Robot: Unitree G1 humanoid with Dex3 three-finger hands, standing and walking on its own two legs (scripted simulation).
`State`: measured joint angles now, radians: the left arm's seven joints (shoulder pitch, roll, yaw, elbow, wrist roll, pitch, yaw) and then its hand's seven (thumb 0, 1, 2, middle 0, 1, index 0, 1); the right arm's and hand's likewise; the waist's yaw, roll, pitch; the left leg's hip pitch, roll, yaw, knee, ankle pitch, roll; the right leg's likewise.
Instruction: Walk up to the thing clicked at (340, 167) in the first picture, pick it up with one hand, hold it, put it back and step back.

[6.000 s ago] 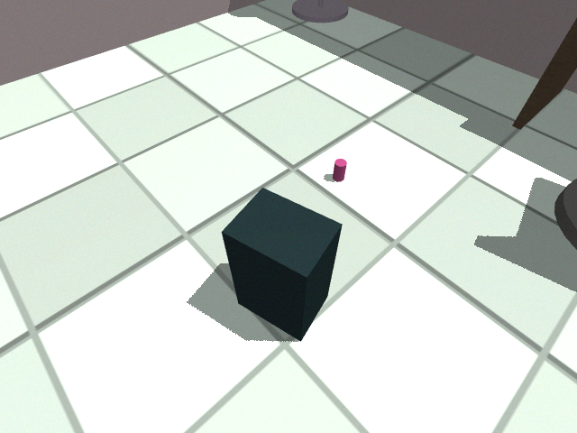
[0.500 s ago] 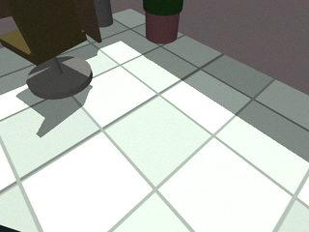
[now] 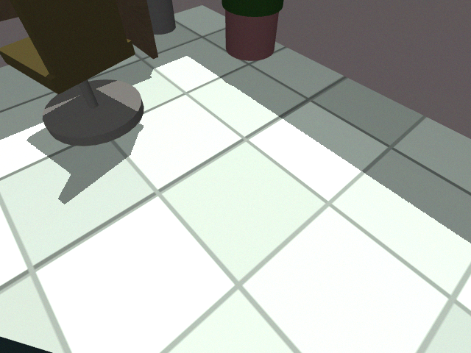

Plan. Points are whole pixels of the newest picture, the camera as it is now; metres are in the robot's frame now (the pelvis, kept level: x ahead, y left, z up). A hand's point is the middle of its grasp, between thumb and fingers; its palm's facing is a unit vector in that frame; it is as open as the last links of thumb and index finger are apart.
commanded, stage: stand
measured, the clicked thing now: out of the picture +0.33 +1.32 -0.73
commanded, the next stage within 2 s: walk up in 0.76 s
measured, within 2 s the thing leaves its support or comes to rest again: neither
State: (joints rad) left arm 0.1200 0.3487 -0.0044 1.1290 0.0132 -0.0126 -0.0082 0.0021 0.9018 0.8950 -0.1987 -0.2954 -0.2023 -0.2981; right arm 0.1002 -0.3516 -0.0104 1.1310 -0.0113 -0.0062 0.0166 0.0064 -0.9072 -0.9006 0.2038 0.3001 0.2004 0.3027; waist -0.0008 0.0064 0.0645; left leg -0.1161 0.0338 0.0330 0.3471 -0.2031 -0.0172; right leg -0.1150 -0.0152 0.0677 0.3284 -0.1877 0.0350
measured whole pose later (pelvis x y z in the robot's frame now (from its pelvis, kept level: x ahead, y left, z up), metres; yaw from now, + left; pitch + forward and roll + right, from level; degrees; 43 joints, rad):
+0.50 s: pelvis +0.00 +0.00 +0.00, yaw +0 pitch -2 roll +0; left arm 0.11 0.35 0.00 1.12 0.01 -0.01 -0.01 0.00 0.90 0.90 -0.20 -0.30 -0.20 -0.30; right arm 0.10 -0.35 -0.01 1.12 -0.01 -0.01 0.01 0.01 -0.91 -0.90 0.20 0.30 0.20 0.30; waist 0.00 0.00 0.06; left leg -0.10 0.03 0.04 0.34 -0.21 -0.01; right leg -0.10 -0.02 0.07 0.33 -0.19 0.04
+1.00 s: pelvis +0.04 -0.04 -0.01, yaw -3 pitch -2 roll +1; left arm 0.20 0.45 0.07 1.04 0.03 -0.02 -0.09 0.01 0.90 0.90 -0.20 -0.30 -0.20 -0.30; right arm 0.25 -0.40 -0.09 1.03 -0.05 -0.03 0.07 0.01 -0.90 -0.90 0.21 0.30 0.20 0.30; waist -0.02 0.00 0.05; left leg -0.04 0.07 0.07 0.38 -0.31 0.01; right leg -0.34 -0.05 -0.01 0.65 -0.40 -0.02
